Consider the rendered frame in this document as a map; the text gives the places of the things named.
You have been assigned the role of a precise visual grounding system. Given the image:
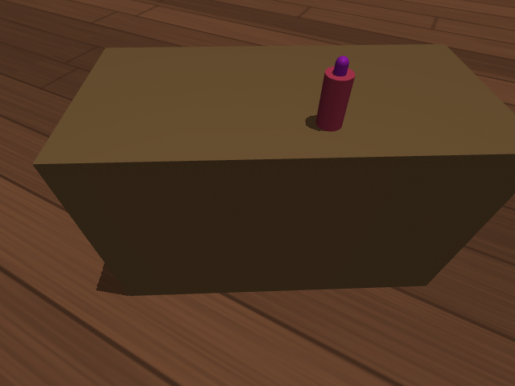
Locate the bottle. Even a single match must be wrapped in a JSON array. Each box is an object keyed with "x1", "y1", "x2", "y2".
[{"x1": 316, "y1": 55, "x2": 355, "y2": 132}]

